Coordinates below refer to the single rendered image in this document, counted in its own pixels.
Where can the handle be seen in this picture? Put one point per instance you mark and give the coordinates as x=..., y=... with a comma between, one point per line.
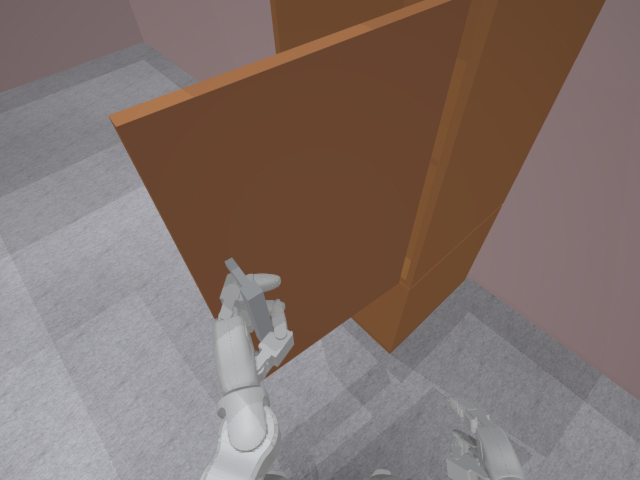
x=254, y=300

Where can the left robot forearm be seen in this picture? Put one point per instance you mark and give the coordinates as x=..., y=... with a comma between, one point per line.
x=249, y=437

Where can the left robot shin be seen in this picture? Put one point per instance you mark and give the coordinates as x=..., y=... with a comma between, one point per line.
x=277, y=472

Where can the right robot shin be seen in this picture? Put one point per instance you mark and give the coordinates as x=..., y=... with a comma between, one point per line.
x=381, y=471

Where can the robot right hand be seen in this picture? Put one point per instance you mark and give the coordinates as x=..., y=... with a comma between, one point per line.
x=488, y=457

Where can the robot left hand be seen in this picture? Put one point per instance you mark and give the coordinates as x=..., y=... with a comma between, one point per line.
x=233, y=347

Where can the robot shin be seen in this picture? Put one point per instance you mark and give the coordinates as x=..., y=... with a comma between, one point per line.
x=277, y=472
x=381, y=471

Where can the cupboard door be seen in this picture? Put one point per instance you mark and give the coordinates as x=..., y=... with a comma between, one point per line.
x=308, y=164

